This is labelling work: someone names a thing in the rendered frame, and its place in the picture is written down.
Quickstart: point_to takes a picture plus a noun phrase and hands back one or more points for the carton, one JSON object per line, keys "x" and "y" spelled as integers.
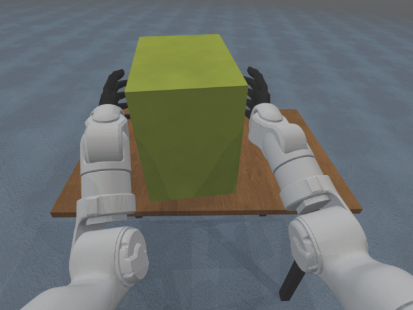
{"x": 187, "y": 100}

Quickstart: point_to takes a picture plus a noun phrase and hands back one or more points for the robot right forearm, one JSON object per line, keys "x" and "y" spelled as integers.
{"x": 303, "y": 186}

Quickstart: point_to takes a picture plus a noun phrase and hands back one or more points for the robot left forearm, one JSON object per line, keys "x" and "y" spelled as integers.
{"x": 105, "y": 166}

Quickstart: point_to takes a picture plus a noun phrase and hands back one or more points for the table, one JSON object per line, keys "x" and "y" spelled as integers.
{"x": 257, "y": 191}

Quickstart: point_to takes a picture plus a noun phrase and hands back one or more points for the left robot upper arm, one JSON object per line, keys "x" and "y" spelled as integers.
{"x": 104, "y": 265}

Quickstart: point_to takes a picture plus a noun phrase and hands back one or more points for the left robot hand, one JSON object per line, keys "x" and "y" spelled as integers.
{"x": 112, "y": 85}

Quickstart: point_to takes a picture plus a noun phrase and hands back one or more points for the right robot upper arm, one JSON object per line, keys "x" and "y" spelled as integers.
{"x": 330, "y": 243}

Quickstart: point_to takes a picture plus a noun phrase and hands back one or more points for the right robot hand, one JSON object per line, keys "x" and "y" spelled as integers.
{"x": 259, "y": 92}

